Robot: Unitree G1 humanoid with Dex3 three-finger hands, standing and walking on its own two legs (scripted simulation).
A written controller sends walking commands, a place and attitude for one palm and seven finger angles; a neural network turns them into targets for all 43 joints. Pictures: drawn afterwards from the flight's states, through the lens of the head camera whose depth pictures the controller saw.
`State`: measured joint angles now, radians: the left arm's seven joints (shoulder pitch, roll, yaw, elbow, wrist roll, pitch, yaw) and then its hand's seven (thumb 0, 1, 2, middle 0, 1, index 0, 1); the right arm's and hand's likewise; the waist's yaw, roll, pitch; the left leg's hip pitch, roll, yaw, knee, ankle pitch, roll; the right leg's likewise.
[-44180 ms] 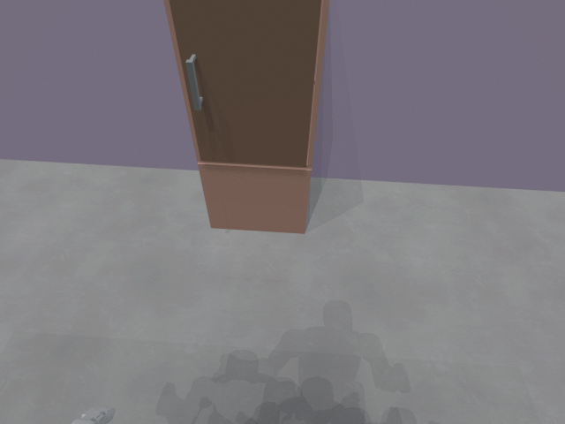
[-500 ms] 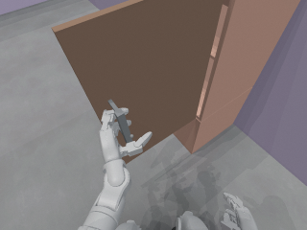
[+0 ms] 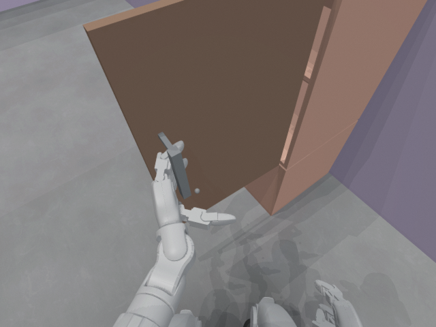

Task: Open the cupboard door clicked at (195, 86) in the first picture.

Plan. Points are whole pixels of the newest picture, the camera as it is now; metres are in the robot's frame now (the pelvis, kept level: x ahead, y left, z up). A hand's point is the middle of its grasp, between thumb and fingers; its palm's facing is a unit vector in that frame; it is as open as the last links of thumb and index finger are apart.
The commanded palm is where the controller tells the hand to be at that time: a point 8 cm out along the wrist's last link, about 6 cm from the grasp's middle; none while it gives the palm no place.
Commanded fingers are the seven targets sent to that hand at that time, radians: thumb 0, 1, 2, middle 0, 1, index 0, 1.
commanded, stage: slide the hand sideways off the handle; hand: left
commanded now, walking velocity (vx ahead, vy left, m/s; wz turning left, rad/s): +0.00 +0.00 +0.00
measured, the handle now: (175, 168) +0.40 +0.10 +0.05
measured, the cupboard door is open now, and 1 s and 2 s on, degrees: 87 89 89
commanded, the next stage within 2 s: draw the hand back to the body in 1.22 s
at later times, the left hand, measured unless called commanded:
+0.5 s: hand (183, 212) +0.31 +0.08 +0.04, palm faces -0.18 -0.98 -0.04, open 16.3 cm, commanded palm +0.29 +0.14 +0.04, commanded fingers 0.00 -0.50 0.30 -0.15 -0.30 -0.15 -0.30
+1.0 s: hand (148, 231) +0.28 +0.13 +0.04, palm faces -0.14 -0.99 -0.03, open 16.1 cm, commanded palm +0.25 +0.19 +0.04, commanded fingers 0.00 -0.50 0.30 -0.15 -0.30 -0.15 -0.30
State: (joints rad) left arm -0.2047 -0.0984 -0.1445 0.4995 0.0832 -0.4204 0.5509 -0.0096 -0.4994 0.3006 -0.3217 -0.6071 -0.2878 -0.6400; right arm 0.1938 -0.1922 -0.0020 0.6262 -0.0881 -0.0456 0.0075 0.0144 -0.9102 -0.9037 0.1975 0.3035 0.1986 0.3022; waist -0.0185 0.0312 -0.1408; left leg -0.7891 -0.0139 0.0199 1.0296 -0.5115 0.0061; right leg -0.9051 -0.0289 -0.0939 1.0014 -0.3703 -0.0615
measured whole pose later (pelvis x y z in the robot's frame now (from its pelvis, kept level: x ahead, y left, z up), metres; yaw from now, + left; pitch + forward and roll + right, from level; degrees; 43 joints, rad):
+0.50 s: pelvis +0.00 +0.02 -0.01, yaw +0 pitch +15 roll +0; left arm -0.07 0.05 -0.15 0.32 -0.02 -0.41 0.00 -0.01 -0.50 0.30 -0.16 -0.31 -0.15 -0.31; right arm 0.23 -0.23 0.01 0.51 -0.02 -0.07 0.02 0.01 -0.91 -0.90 0.20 0.30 0.20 0.30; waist -0.01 0.01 -0.13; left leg -0.79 -0.03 0.04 1.07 -0.54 0.04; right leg -0.91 -0.05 -0.07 1.04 -0.39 -0.03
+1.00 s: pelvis +0.02 +0.02 -0.01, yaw +0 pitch +16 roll -1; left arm 0.22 0.15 -0.05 0.04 -0.13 -0.34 -0.15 -0.01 -0.50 0.30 -0.19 -0.32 -0.20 -0.32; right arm 0.23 -0.23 0.02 0.46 0.01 -0.08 -0.02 0.02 -0.91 -0.90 0.20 0.30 0.20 0.30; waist 0.01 0.03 -0.14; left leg -0.79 -0.02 0.02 1.10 -0.58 0.03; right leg -0.90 -0.03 -0.09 1.05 -0.43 -0.03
